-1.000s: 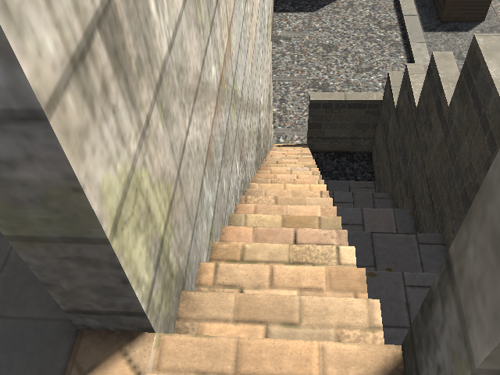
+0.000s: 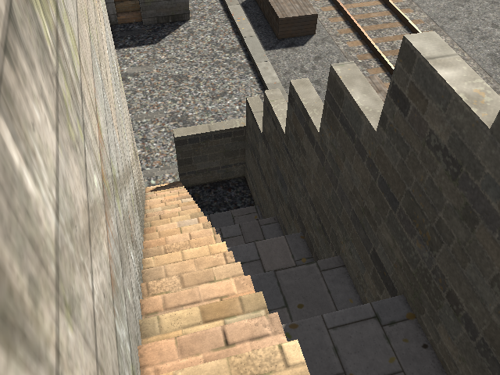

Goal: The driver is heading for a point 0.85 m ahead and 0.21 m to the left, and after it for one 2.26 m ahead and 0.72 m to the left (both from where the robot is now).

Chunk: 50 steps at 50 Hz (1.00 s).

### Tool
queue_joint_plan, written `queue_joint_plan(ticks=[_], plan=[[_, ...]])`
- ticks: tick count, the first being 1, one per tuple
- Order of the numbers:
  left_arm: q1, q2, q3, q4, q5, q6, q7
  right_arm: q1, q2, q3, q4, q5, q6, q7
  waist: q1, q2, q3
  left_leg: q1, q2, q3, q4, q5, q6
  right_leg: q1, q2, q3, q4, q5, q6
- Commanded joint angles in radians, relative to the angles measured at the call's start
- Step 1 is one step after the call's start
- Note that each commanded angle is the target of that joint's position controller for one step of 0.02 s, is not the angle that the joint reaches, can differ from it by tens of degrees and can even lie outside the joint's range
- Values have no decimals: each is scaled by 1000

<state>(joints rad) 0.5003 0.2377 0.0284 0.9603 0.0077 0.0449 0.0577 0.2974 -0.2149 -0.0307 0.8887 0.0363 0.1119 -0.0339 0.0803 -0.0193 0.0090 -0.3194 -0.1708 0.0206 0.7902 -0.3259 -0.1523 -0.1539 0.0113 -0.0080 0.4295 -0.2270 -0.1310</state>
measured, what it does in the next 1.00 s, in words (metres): steps on the spot: left foot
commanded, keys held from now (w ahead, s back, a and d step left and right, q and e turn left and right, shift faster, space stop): w+shift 1.00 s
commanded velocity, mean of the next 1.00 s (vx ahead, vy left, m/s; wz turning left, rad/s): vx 0.11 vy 0.01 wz -0.01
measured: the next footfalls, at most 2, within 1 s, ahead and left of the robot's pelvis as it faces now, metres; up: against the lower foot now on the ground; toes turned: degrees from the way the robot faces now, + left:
left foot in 0.10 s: -0.01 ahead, +0.15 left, +0.00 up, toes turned -5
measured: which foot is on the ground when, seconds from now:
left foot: up 0.00-0.08, down 0.10-1.00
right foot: down 0.00-0.98, up 1.00-1.00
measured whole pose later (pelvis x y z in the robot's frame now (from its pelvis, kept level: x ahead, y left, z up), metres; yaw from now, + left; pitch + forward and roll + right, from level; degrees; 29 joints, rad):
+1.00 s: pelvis -0.03 +0.00 -0.01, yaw -1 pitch +4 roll -1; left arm 0.28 0.19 0.00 0.93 0.02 0.04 0.00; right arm 0.32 -0.17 0.00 0.98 -0.01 0.07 0.00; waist -0.03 0.00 -0.03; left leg -0.24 0.03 0.00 0.56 -0.39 0.01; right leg -0.34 0.05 0.01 0.57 -0.32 -0.03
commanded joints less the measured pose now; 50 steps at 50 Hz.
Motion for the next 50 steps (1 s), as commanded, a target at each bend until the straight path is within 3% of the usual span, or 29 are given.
queue_joint_plan(ticks=[1, 2, 3, 4, 5, 6, 7, 8, 9, 10, 12, 14, 15, 19, 25, 26, 28, 31, 32, 34, 38, 43, 44, 45, 46, 47, 48, 49, 50], plan=[[-199, 197, 53, -125, 6, -45, -10, 89, -89, -41, -57, -69, 15, 16, -147, -71, 70, -120, 131, -201, 423, -154, 163, -247, -383, 414, -143, -146, -151], [-253, 45, -17, -118, 14, -68, -19, 172, -9, -20, -27, -19, 9, 11, -213, -232, 131, 108, 236, -306, 3, -184, 176, -435, -291, 359, -181, 207, -94], [-187, 84, -8, -69, 31, -62, -28, 98, 26, 0, -52, -51, -9, 18, -185, -320, 75, 172, 175, -94, -161, -234, 141, -327, -147, 189, -140, 292, -19], [-140, 88, -8, -54, 42, -64, -35, 164, 38, 5, 13, -53, -25, 24, -162, -232, 0, 334, 112, 32, -191, 117, 103, -336, -90, 85, -41, 470, -1], [-81, 115, 4, -31, 35, -65, -37, 194, -12, -8, 29, -42, -43, 23, -153, -137, 15, 361, 117, 8, -321, 350, 88, -327, -37, 40, 35, 495, 44], [42, 88, 4, -12, 20, -61, -50, 196, -56, -6, 36, -57, -47, 22, -87, 45, -15, 365, 253, -122, -337, 780, 108, -290, -18, 44, 56, 194, 103], [68, 30, -8, -1, -26, -39, -42, 89, -49, -5, 3, -45, -38, 8, -60, 200, -13, 208, 380, -279, -448, 821, 146, -152, -1, 66, 57, -95, 164], [81, 33, -14, 11, -32, -20, -41, 18, -35, 7, -8, -39, -31, 8, -51, 232, 3, 102, 386, -328, -501, 555, 167, -78, -31, 87, 73, -152, 170], [34, 39, -15, 7, -22, -11, -46, -28, -41, 6, -20, -39, -26, 6, -49, 170, 34, 52, 360, -325, -554, 320, 154, -57, -27, 97, 55, -82, 166], [0, 32, -18, 4, -10, -13, -54, -51, -56, 5, -19, -37, -24, 4, -49, 148, 41, 42, 334, -308, -568, 253, 138, -30, -30, 97, 21, 9, 160], [-9, 29, -23, 7, 5, -22, -62, -38, -55, 4, 5, -26, -32, 3, -45, 157, 42, 27, 286, -274, -599, 141, 119, 31, -49, 96, -33, 106, 161], [-18, 44, -19, 25, 2, -29, -57, -11, -29, 5, 25, -22, -41, 5, -59, 116, 64, 35, 276, -273, -632, 91, 109, 27, -52, 92, -61, 104, 170], [-23, 56, -13, 36, 5, -29, -52, 9, -10, -1, 33, -27, -44, 5, -70, 98, 87, 47, 285, -272, -635, 133, 99, 15, -55, 95, -80, 116, 171], [-53, 33, -16, 48, 8, -47, -50, 5, 2, -9, 54, -26, -49, 13, -77, 105, 42, 116, 271, -239, -626, 154, 110, 19, -63, 92, -110, 145, 164], [-53, 18, -18, 59, 13, -63, -51, 7, 11, -11, 82, -33, -39, 9, -75, 50, 33, 144, 251, -199, -608, 130, 127, 2, -62, 87, -142, 143, 158], [-61, 4, -24, 57, 10, -66, -54, 0, 7, -9, 88, -26, -36, 10, -70, 41, 30, 159, 239, -186, -600, 125, 127, -19, -62, 85, -147, 131, 160], [-54, 16, -23, 69, 10, -71, -54, 4, 12, -8, 94, -32, -33, 13, -80, 11, 40, 190, 238, -171, -576, 169, 128, -58, -57, 86, -158, 130, 156], [-60, 15, -27, 62, 11, -73, -47, 19, 28, -4, 117, -35, -18, 14, -93, 14, 43, 222, 213, -132, -532, 194, 130, -119, -46, 84, -170, 92, 143], [-67, 18, -30, 47, 20, -75, -56, 44, 8, 5, 138, -36, -19, 23, -88, 50, 36, 219, 203, -111, -522, 193, 142, -121, -73, 91, -177, 104, 137], [-53, 33, -24, 49, 29, -84, -61, 71, 16, 9, 149, -33, -16, 30, -90, -31, 24, 238, 212, -104, -477, 194, 152, -170, -63, 87, -173, 103, 128], [-58, 10, -31, 38, 18, -81, -56, 91, 20, 17, 168, -30, -18, 23, -87, -15, 17, 231, 210, -92, -450, 199, 152, -178, -73, 101, -171, 142, 101], [-56, 11, -31, 35, 17, -76, -60, 102, 18, 23, 180, -33, -21, 20, -77, -8, 8, 211, 215, -90, -439, 208, 146, -159, -70, 97, -152, 165, 87], [-52, 1, -33, 34, 25, -73, -62, 114, 17, 25, 190, -30, -19, 19, -71, 0, 7, 215, 221, -93, -438, 220, 149, -159, -71, 99, -161, 155, 86], [-47, 5, -34, 28, 33, -73, -57, 119, -5, 18, 187, -30, -18, 28, -66, -8, 20, 200, 210, -84, -425, 215, 144, -160, -70, 103, -157, 151, 83], [-300, 157, 13, -94, 12, -45, -55, -94, -98, -12, 41, -9, -16, 36, -96, -140, -12, 149, 100, 75, -174, -87, 149, -290, -10, 89, -149, -414, 68], [-447, 167, 21, -143, 15, -31, -58, -90, -37, 3, 11, -31, -17, 49, -148, -257, 43, 240, 80, 165, 83, 21, 142, -538, -97, 134, -251, -462, 39], [-537, 128, 15, -176, -5, -14, -61, 1, 31, 21, 18, -47, -30, 42, -221, -158, 46, 333, 117, 116, 37, 8, 158, -685, -102, 110, -224, -427, 54], [-539, 61, -3, -186, -13, -2, -60, 171, 45, 29, 71, -70, -53, 29, -280, 45, 42, 418, 184, 5, -225, -80, 199, -702, -53, 79, -29, -372, 82], [-520, -29, -22, -197, 17, -4, -55, 319, -25, 13, 119, -71, -85, 13, -296, 331, 33, 429, 349, -249, -451, -65, 242, -673, 66, -5, 387, -277, 81]])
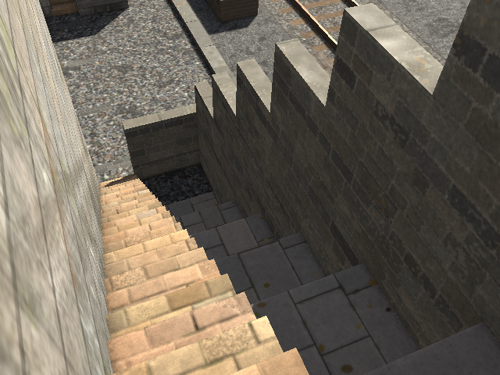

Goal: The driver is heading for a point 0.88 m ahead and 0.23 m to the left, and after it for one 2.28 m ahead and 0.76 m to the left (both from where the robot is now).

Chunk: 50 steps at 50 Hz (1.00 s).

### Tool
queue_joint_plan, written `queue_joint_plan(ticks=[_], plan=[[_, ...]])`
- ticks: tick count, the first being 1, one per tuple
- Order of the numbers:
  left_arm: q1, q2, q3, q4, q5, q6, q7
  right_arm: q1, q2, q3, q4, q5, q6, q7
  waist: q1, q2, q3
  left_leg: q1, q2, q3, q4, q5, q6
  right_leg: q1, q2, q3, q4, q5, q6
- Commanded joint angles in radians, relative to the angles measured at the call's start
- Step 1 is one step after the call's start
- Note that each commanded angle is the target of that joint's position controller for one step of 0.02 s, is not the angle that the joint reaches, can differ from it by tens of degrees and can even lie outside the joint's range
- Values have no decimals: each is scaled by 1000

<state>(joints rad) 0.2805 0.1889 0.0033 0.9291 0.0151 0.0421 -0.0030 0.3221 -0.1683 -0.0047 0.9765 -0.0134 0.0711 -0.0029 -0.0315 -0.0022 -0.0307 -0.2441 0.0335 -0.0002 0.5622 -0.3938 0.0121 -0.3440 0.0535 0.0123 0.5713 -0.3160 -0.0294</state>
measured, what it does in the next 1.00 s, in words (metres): goes down: right foot, then left foot 0.20 m lower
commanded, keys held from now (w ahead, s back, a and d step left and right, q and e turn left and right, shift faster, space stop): w+shift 0.98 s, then shift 0.02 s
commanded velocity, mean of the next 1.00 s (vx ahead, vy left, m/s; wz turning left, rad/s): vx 1.00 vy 0.00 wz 0.00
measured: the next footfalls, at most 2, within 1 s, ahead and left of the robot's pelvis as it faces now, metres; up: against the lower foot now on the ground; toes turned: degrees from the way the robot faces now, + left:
right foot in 0.26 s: +0.11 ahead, -0.17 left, +0.00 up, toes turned -3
left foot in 0.78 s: +0.26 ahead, +0.05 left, -0.21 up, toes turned +9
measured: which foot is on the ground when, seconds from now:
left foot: down 0.00-0.28, up 0.30-0.76, down 0.78-1.00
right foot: up 0.00-0.24, down 0.26-0.74, up 0.76-1.00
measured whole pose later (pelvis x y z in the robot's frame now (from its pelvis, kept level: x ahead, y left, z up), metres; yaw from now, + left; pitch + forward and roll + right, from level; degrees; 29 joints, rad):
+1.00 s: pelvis +0.28 -0.04 -0.27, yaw +2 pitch +0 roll -2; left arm 0.09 0.17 -0.01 0.72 0.04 0.00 0.03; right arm 0.40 -0.22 0.04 0.85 0.02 -0.06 -0.02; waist -0.02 -0.04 0.02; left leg -0.40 0.08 0.10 1.07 -0.67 0.02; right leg -0.99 0.05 0.09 1.53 -0.04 0.03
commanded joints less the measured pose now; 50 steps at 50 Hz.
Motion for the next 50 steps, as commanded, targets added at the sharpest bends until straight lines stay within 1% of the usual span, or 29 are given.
queue_joint_plan(ticks=[1, 2, 3, 4, 9, 12, 13, 14, 15, 16, 17, 18, 19, 20, 22, 25, 30, 32, 35, 36, 38, 39, 40, 41, 43, 44, 46, 48, 50], plan=[[-238, -4, 1, -171, 50, -22, 6, 321, -127, -19, 36, 22, -75, -31, -98, 287, 146, 347, 242, -362, -117, 391, 108, -595, -10, 59, 437, -216, -52], [-69, 16, 18, -166, 0, -55, 5, 290, -256, -71, 17, 23, -94, -40, -27, 354, 45, 354, 400, -647, -166, 223, 281, -659, -52, 136, 521, -158, -65], [-116, 80, 31, -166, 12, -76, -8, 200, -232, -76, -23, 31, -113, -35, -17, 184, 60, 312, 392, -634, -183, 143, 309, -675, -131, 147, 563, -71, -51], [-171, 92, 40, -191, 19, -90, -21, 103, -216, -75, -70, 32, -121, -21, -3, 84, 56, 211, 351, -542, -191, 109, 291, -603, -153, 119, 519, -16, -34], [-246, 33, 18, -227, 42, -24, -35, 83, -201, -86, -95, 9, -137, -2, -15, 137, 56, -102, 166, -162, -237, 326, 182, -100, -111, -86, 305, 22, 5], [79, 119, 67, -133, 40, -6, -7, -53, -230, -83, -125, -1, -136, -5, 171, 96, -56, -156, 122, -8, 92, 927, 144, 288, -41, -148, 335, -14, -41], [311, 138, 85, -73, 43, -9, 5, -129, -240, -85, -141, -3, -126, -8, 298, 51, -100, -268, 84, 16, 385, 964, 135, 491, -7, -156, 226, -58, -61], [348, 150, 75, -59, 40, -18, -3, -183, -151, -68, -175, -11, -103, -16, 322, -239, 21, -536, -52, -26, 808, 181, 115, 483, -94, 30, 59, 7, -76], [238, 123, 24, -106, 17, -44, -12, -112, -48, -47, -216, -22, -107, -37, 172, -241, 111, -681, -161, -244, 950, -37, 109, 337, -252, 267, 135, 735, -60], [140, 203, 60, -143, -18, -58, -19, -45, -70, -53, -243, -3, -103, -35, 91, -231, 19, -649, -99, -270, 878, 39, 60, 233, -403, 403, -13, 474, -152], [34, 180, 69, -173, -26, -56, -6, -43, -115, -63, -226, -7, -88, -35, 51, -158, 66, -590, -28, -248, 754, 63, 9, 75, -380, 423, -68, 200, -170], [-90, 168, 55, -211, 15, -56, 5, -24, -127, -69, -221, 10, -73, -35, 12, -138, 52, -439, -52, -182, 692, 142, -31, -78, -307, 298, -49, 171, -166], [-172, 165, 49, -226, 33, -56, 12, 20, -114, -68, -202, -14, -55, -31, -25, -164, 20, -367, -79, -159, 779, 190, -39, -156, -305, 283, 13, 337, -186], [-120, 164, 43, -219, 41, -69, 14, 15, -131, -84, -205, -1, -38, -27, -31, -58, 31, -391, -79, -193, 742, 343, -44, -187, -279, 246, 80, 267, -197], [-20, 170, 46, -170, -2, -101, 35, -75, -176, -103, -240, -15, -42, -17, -4, 8, 45, -512, -79, -279, 673, 538, -34, -122, -294, 277, 199, 226, -179], [105, 175, 37, -119, -6, -149, 13, -144, -141, -86, -275, -39, -59, 6, 5, -2, 18, -625, -96, -293, 572, 742, 4, -93, -295, 273, 328, 127, -165], [118, 202, 38, -128, 4, -120, 10, -244, -100, -64, -293, -15, -91, 6, 26, -100, -13, -340, -71, -99, 377, 765, 26, -231, -266, 186, 306, 34, -158], [138, 225, 47, -103, 8, -103, 24, -199, -145, -82, -260, -33, -83, -1, 16, -149, 24, -480, -7, -143, 509, 742, 49, -80, -319, 301, 409, 146, -191], [0, 213, 47, -130, 36, -50, 52, -117, -156, -66, -216, -6, -86, 9, -23, -186, 21, -284, 102, 9, 215, 581, 50, -30, -309, 219, 501, 473, -204], [27, 182, 39, -115, 44, -40, 52, -136, -170, -72, -226, 10, -72, -9, 33, -258, 11, -151, 52, 87, 163, 504, 24, -42, -264, 124, 620, 565, -199], [-6, 146, 24, -105, 46, -36, 43, 144, -206, -83, -145, 23, -66, -14, -91, -87, -10, 162, -9, 185, 15, 557, 15, -138, -189, 21, 1038, 704, -165], [-150, 116, 42, -144, 19, -35, 51, 287, -206, -83, -98, 32, -83, -12, -214, 137, 91, 215, 114, 11, -267, 688, 124, -371, 3, -37, 1581, 3, -131], [-207, 20, 11, -211, -19, -44, 64, 313, -242, -47, -86, -1, -114, 11, -150, 287, 174, 270, 216, -113, 160, 1451, 122, -766, 190, 79, 1807, -526, -120], [-55, 22, 8, -220, -16, -60, 64, 246, -269, -50, -104, -17, -136, 32, 5, 185, 73, 263, 287, -194, 215, 1336, 150, -829, 138, 145, 1670, -400, -124], [-8, 50, 4, -200, 22, -72, 51, 93, -234, -40, -153, 22, -147, 13, 75, 117, -20, 136, 304, -162, 176, 750, 171, -840, 67, 143, 1493, -204, -71], [-23, 33, 1, -202, 48, -65, 53, 83, -230, -30, -150, 27, -150, 7, 82, 131, -45, 116, 297, -156, 176, 802, 179, -865, 68, 111, 1555, -178, -49], [-146, 44, 3, -257, 26, -56, 58, -7, -236, -17, -196, 34, -162, -17, 83, 188, 20, -102, 330, -232, 167, 364, 169, -875, -10, 132, 1276, 203, 46], [-244, 33, -6, -304, 13, -48, 38, -67, -140, 40, -252, 43, -157, -31, 85, 95, 109, -468, 239, -113, 114, 214, 138, -548, -5, 48, 893, 441, 104], [-95, 22, 2, -234, 49, -30, 21, -13, -279, -2, -217, 51, -147, -35, 91, 186, 14, -461, 275, -123, 122, 381, 168, -227, -27, -35, 860, 399, 76]])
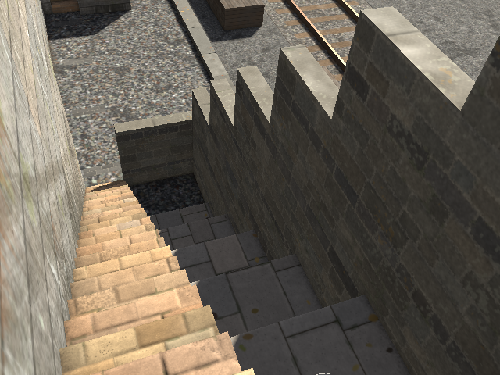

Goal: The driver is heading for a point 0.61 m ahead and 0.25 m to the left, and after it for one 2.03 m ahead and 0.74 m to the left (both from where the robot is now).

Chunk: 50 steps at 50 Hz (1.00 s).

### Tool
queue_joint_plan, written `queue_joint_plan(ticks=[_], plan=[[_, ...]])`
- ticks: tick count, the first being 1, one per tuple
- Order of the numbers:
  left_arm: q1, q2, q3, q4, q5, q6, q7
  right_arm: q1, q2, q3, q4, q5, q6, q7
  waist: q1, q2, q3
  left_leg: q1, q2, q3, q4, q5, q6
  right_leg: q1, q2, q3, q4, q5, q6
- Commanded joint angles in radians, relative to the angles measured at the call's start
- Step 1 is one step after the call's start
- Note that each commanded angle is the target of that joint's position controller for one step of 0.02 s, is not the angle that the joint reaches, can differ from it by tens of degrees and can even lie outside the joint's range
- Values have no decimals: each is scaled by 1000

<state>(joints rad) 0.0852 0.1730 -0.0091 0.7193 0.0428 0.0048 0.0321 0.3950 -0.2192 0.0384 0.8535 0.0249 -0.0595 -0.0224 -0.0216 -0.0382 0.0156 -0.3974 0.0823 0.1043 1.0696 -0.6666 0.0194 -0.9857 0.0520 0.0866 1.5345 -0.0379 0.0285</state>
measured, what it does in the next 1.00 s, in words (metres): goes down, turning left: right foot, then left foot 0.20 m lower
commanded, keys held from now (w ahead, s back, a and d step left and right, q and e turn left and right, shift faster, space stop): shift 0.06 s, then q+shift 0.74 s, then w+q+shift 0.02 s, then w+shift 0.18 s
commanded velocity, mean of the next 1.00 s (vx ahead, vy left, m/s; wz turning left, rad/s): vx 0.29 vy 0.00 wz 0.65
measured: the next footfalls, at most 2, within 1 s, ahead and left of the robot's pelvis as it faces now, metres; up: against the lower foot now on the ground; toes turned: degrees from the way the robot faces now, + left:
right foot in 0.10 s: +0.13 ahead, -0.12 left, +0.00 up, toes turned -2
left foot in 0.48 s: +0.21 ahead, +0.16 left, -0.20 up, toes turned +10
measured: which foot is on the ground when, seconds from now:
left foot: down 0.00-0.12, up 0.14-0.46, down 0.48-1.00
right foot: up 0.00-0.08, down 0.10-0.48, up 0.50-1.00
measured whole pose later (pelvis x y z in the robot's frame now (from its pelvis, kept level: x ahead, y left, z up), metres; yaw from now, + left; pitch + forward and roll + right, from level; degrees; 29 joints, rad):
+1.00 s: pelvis +0.23 +0.06 -0.16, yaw +35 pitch -3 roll -3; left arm 0.02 0.26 0.02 0.80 0.03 0.10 -0.02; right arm 0.37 -0.18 0.00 0.86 -0.01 0.01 -0.07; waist -0.09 -0.10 -0.06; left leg -0.25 -0.18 -0.38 0.75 -0.41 0.07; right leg -0.61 0.08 0.12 1.24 -0.02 0.13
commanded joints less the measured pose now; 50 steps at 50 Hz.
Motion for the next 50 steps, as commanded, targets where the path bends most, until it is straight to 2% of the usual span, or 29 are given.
queue_joint_plan(ticks=[1, 3, 5, 6, 7, 8, 10, 11, 12, 13, 15, 16, 18, 21, 23, 24, 25, 26, 27, 28, 30, 31, 33, 35, 36, 38, 43, 45, 50], plan=[[176, 77, 28, 14, 19, 15, 1, -63, -260, -57, -75, 6, -14, -11, 86, 276, -44, -178, 217, -221, -290, 790, 155, 356, 2, -182, 7, 47, -3], [100, 150, 47, -2, -10, -3, 7, -27, -241, -66, -64, -14, 14, -12, 43, 238, 72, -2, 176, -235, -184, 850, 140, 206, -34, -208, -180, -180, -35], [331, 119, 46, 86, -1, -15, -29, -128, -263, -85, -105, -28, 59, -10, 160, 188, -56, -133, 103, -140, 106, 1106, 165, 675, 22, -243, -468, -331, -108], [517, 182, 68, 115, -14, -38, -46, -165, -254, -98, -151, -16, 54, -22, 251, 44, -131, -332, -40, -91, 501, 907, 108, 929, -88, -49, -566, 11, -175], [518, 299, 94, 120, -18, -68, -72, -193, -130, -76, -204, -10, 52, -49, 207, -244, -125, -567, -194, -169, 718, 107, 84, 949, -363, 469, -801, 162, -274], [544, 255, 80, 133, -35, -91, -81, -272, -140, -82, -206, -37, 48, -74, 204, -41, -34, -691, -211, -334, 632, 83, 80, 902, -393, 630, -856, 151, -314], [297, 239, 68, 82, 14, -90, -47, -330, -146, -109, -240, -11, 52, -78, 70, -45, 81, -678, -174, -343, 457, 200, 22, 618, -452, 550, -819, -122, -330], [131, 209, 57, 29, 19, -86, -30, -324, -138, -113, -242, -22, 72, -76, 5, -130, 57, -569, -150, -307, 426, 291, 6, 502, -461, 464, -782, -164, -319], [121, 172, 45, 13, 21, -80, -24, -337, -139, -126, -255, -31, 92, -72, -26, -40, 5, -509, -159, -286, 374, 558, -13, 435, -415, 353, -673, -345, -270], [106, 136, 38, 7, 14, -86, -16, -350, -117, -122, -261, -35, 101, -56, -27, -53, -62, -499, -136, -307, 330, 744, -34, 440, -388, 282, -586, -616, -216], [176, 173, 34, -6, 15, -93, -9, -400, -101, -125, -274, -24, 138, -33, -15, -23, -32, -441, -144, -281, 278, 886, -72, 332, -391, 224, -631, -692, -204], [134, 207, 42, -23, 12, -97, -2, -355, -78, -108, -268, -33, 142, -11, -65, -66, -20, -396, -120, -271, 131, 963, -69, 365, -360, 156, -654, -722, -147], [116, 229, 44, -24, 9, -99, 12, -274, -78, -115, -231, -24, 101, 10, -80, -35, 24, -52, -119, -174, -148, 1084, -83, 184, -341, 2, -662, -780, -94], [34, 248, 44, -37, 8, -113, -32, -191, -149, -145, -150, -24, 117, 9, -100, -139, 40, 108, -146, -40, -162, 1121, -68, 218, -349, -196, -465, -740, -47], [68, 245, 58, 1, -14, -74, -48, 2, -189, -160, -106, -15, 106, 12, -154, -131, 30, 265, -90, -45, -417, 1146, -35, 312, -291, -318, -208, -495, -6], [211, 202, 61, 73, 10, -33, -39, 67, -206, -174, -56, -34, 90, 16, -133, -20, 74, 296, -121, -62, -666, 1035, -23, 392, -202, -369, 49, -476, 2], [282, 154, 62, 57, 26, -5, -34, 100, -230, -160, -15, -61, 73, 26, -69, 188, 114, 383, -23, -305, -559, 1478, -32, 194, -112, -279, 355, -816, -8], [233, 89, 36, -15, 42, 22, -38, 120, -265, -147, -22, -8, 49, 30, -24, 372, 73, 513, 31, -457, -349, 2028, -39, -76, -57, -179, 478, -944, -1], [194, 117, 39, -36, 57, 20, -39, 99, -247, -155, -23, 36, 33, 20, -36, 301, -44, 553, 99, -600, -321, 1969, 44, -137, -73, -85, 503, -876, 6], [87, 137, 31, -60, 75, 2, -39, 73, -223, -155, -37, 36, 35, -1, -67, 239, -125, 566, 95, -614, -332, 1679, 114, -182, -78, -27, 459, -666, 10], [-29, 175, 47, -38, 48, 13, -30, 7, -159, -130, -79, 6, 64, -32, -67, 25, -125, 427, 58, -617, -409, 1260, 59, -136, -74, -20, 271, -355, 24], [-11, 130, 32, -68, 43, 8, -26, 17, -194, -129, -90, 18, 69, -49, -21, 113, -174, 436, 100, -773, -373, 1492, 107, -135, -68, 32, 256, -366, 44], [-95, 87, 3, -103, 11, 43, 1, 19, -131, -95, -79, -20, 87, -75, 3, 83, -127, 244, 138, -902, -426, 1169, 188, -114, -25, 68, 100, -252, 115], [-103, 115, 16, -49, 12, 52, 17, -16, -119, -79, -98, -40, 86, -89, -2, 113, -134, 211, 86, -840, -427, 1184, 145, -28, 8, 61, 113, -87, 99], [-100, 114, 20, -22, 37, 68, 13, -11, -99, -72, -87, -23, 86, -92, 15, 110, -124, 224, 28, -759, -330, 1305, 101, -24, 2, 56, 90, -37, 89], [-210, 82, 11, -50, 28, 76, 5, 35, -103, -71, -78, -17, 86, -98, -31, 94, -127, 253, -18, -754, -347, 1304, 53, -33, 36, 28, 102, -59, 102], [-234, 78, 21, -39, -11, 115, -19, 56, -71, -63, -59, -28, 73, -61, -72, 153, -101, 243, -73, -816, -481, 523, 124, 64, 38, 60, -76, -23, 132], [-213, 146, 40, -26, 2, 102, -48, 35, -109, -85, -57, -41, 87, -42, -70, 175, -43, 216, -36, -872, -604, 229, 204, 139, -4, 103, -181, 30, 120], [-171, 134, 50, 28, -26, 55, -62, -27, -148, -77, -19, -39, 54, -56, -60, 224, 111, 61, -16, -834, -648, 146, 278, 317, -6, 53, -331, 8, 95]])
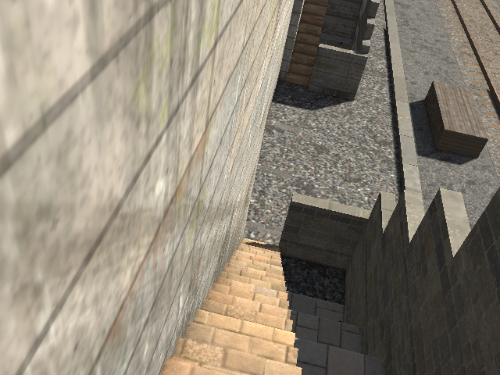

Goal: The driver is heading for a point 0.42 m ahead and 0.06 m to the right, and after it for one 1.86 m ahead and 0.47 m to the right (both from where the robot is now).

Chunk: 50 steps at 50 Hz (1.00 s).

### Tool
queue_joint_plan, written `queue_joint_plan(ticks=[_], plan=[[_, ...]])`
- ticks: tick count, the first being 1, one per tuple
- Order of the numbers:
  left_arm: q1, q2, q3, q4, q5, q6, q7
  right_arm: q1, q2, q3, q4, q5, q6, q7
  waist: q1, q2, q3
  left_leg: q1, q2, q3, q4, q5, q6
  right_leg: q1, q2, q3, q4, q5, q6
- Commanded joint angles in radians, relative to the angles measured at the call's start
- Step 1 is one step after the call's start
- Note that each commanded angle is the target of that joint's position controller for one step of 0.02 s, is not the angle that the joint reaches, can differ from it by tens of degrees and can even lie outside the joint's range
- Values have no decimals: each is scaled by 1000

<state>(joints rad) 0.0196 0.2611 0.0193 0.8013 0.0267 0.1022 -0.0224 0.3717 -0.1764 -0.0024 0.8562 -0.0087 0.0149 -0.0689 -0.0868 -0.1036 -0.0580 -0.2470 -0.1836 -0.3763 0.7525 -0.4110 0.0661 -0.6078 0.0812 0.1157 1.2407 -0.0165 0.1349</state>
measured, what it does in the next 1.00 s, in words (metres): goes down: right foot, then left foot 0.20 m lower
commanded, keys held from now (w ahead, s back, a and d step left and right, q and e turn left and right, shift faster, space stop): w+shift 0.54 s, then shift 0.46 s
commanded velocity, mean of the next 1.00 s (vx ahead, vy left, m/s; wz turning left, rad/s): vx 0.60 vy -0.11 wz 0.11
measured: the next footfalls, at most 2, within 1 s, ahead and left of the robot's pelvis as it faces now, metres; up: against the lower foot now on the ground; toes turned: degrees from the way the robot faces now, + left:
right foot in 0.16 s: -0.01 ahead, -0.19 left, +0.00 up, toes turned +4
left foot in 0.62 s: +0.25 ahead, +0.03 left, -0.20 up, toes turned +6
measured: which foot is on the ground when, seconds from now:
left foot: down 0.00-0.16, up 0.18-0.60, down 0.62-0.90, up 0.92-1.00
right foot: up 0.00-0.14, down 0.16-0.60, up 0.62-0.90, down 0.92-1.00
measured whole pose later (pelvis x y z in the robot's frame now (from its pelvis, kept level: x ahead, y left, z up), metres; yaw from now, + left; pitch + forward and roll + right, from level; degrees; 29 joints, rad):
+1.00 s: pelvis +0.44 -0.12 -0.40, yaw +5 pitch -1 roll +2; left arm 0.45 0.20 0.00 1.04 0.05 -0.05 -0.06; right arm 0.38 -0.24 -0.04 1.03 0.01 -0.10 -0.12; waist 0.08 -0.02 0.06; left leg -0.69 -0.04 0.02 2.00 -0.80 0.02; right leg -0.20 0.03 0.02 0.56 -0.36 -0.05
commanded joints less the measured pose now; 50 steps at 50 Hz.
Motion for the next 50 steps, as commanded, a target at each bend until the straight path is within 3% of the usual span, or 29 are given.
queue_joint_plan(ticks=[1, 7, 8, 9, 10, 12, 13, 19, 20, 21, 24, 27, 29, 30, 31, 32, 33, 35, 36, 38, 39, 41, 43, 44, 45, 46, 47, 48, 50], plan=[[-66, 15, 4, -25, -6, -56, -4, -12, -192, -30, -35, -8, -28, -5, 14, 278, 157, -142, 283, -340, -427, 89, 228, 78, -21, -37, 7, -191, -18], [137, -36, 2, -43, -37, -78, 36, -265, -196, -39, -104, -8, 2, 24, 170, 180, 111, -261, 86, -29, -121, 321, 120, 552, 42, -224, -766, -444, -66], [333, -2, 17, -8, -34, -91, 41, -342, -177, -49, -135, 4, 5, 22, 265, 26, 84, -497, 28, 57, 235, 362, 87, 808, -34, -48, -830, -421, -113], [396, 45, 11, -7, -41, -97, 46, -357, -95, -32, -152, 0, -13, 16, 250, -129, 128, -891, -52, 117, 509, -11, 64, 938, -147, 101, -614, -16, -129], [516, 219, 65, 23, -38, -105, 58, -363, -116, -43, -186, 35, -42, 0, 271, -184, 12, -1086, -46, 62, 517, -5, 56, 1058, -350, 451, -643, 339, -177], [405, 188, 77, 12, -26, -145, 85, -441, -184, -57, -156, -16, -45, -2, 198, 13, 20, -974, 99, 34, 549, 222, -3, 846, -450, 512, -745, 190, -203], [299, 153, 62, -7, 23, -153, 78, -429, -179, -62, -133, -20, -52, 0, 139, 12, 10, -877, 139, 35, 533, 290, -8, 715, -416, 427, -732, 87, -210], [316, 59, 33, 65, -20, -209, 24, -466, -135, -57, -92, -45, 10, 64, 86, 116, 98, -636, 125, 141, 154, 831, -33, 422, -171, 101, -740, -81, -261], [202, 32, 19, 8, 6, -184, -17, -448, -149, -65, -67, 18, 27, 41, 91, -51, 45, -286, 143, 244, 140, 892, -35, 206, -112, 17, -794, -336, -342], [173, -11, 7, -17, 30, -185, -58, -439, -150, -59, -85, 6, 30, 45, 87, -114, 97, -157, 154, 306, 131, 873, -37, 90, -90, 41, -865, -470, -360], [344, -19, 9, 53, 39, -170, -67, -391, -135, -50, -61, 2, 38, 46, 129, 0, 211, -9, 215, 416, -23, 917, 4, 106, -92, 11, -799, -517, -335], [425, 53, 29, 89, 96, -146, -48, -81, -200, -84, 82, 18, 22, 16, 69, 79, 128, -51, 253, 392, -322, 850, 51, 562, -66, -5, -382, -174, -329], [389, 145, 51, 128, 48, -145, -12, 191, -192, -92, 153, -36, -14, 7, -64, 111, 105, 173, 234, 420, -376, 760, 33, 503, -65, 21, 73, 229, -309], [317, 163, 66, 120, 10, -129, -6, 302, -221, -108, 168, -71, -38, -5, -169, 319, 139, 289, 303, 373, -617, 800, 84, 319, 63, -58, 570, -186, -240], [340, 132, 60, 137, 0, -128, -2, 270, -210, -87, 162, -72, -66, 21, -121, 363, 115, 546, 368, 353, -406, 1030, 55, -13, 117, -79, 692, -779, -205], [513, 39, 37, 108, -18, -131, 3, 282, -264, -71, 144, -56, -103, 48, 52, 396, 90, 697, 520, 224, -45, 1674, 68, -240, 66, 21, 587, -859, -153], [500, 38, 28, 127, 19, -108, 14, 313, -278, -82, 165, -2, -127, 62, 54, 338, 88, 648, 584, 58, -77, 1680, 159, -326, 14, 30, 558, -747, -131], [260, 71, 15, 82, 85, -72, 10, 217, -216, -66, 134, 47, -165, 11, 41, 286, 205, 257, 526, 83, -217, 1146, 187, -312, -36, 136, 230, -367, -70], [231, 64, 6, 35, 23, -66, -20, 27, -230, -61, 93, 47, -179, -33, 139, 308, 258, 9, 577, -14, -216, 1004, 224, -201, -118, 202, -57, -250, -65], [376, -25, -15, 131, 27, -55, -46, 80, -156, -20, 132, 30, -200, -51, 158, 166, 122, -214, 481, 179, -116, 1079, 174, 236, -84, -24, -69, 57, -87], [465, 40, 5, 180, -12, -73, -61, 85, -153, -28, 150, 50, -224, -65, 199, 199, 138, -286, 390, 211, -27, 627, 94, 236, -120, 66, -226, 408, -111], [463, -42, -28, 178, -51, -108, -87, 2, -115, -18, 149, 77, -240, -89, 239, 70, 112, -595, 237, 421, 49, 54, 2, 665, -61, -44, -528, 740, -88], [560, -79, -39, 228, -43, -142, -81, -5, -122, -30, 172, 58, -202, -86, 266, 47, 58, -551, 188, 495, 315, -32, -3, 844, -43, -151, -720, 835, -61], [787, -7, -7, 312, -4, -125, -62, -103, -150, -35, 163, 43, -175, -74, 409, 112, -25, -606, 215, 487, 602, 133, -9, 1030, -61, -134, -636, 735, -92], [932, 81, 24, 344, 3, -115, -40, -215, -217, -64, 122, 9, -155, -56, 553, -41, -21, -592, 122, 544, 1034, -58, -25, 1009, -91, -177, -794, 671, -94], [750, 96, 17, 293, 10, -125, -43, -103, -195, -75, 106, -21, -132, -49, 404, -215, 134, -615, 5, 583, 1435, -552, -31, 801, -186, -83, -981, 933, -123], [683, 183, 14, 281, 40, -143, -27, 22, -125, -63, 39, 28, -135, -51, 194, -252, 118, -945, 33, 431, 1484, -629, -53, 988, -352, 149, -607, 1560, -204], [662, 192, 24, 252, 30, -155, -24, 133, -87, -42, 90, 53, -130, -56, 170, -134, 32, -960, 109, 423, 1401, -522, -45, 1009, -443, 218, -602, 1672, -249], [577, 176, 17, 233, 33, -169, -15, 214, -96, -48, 169, -13, -101, -37, 121, 156, 34, -790, 198, 392, 1250, -226, -37, 734, -441, 221, -715, 1134, -375]])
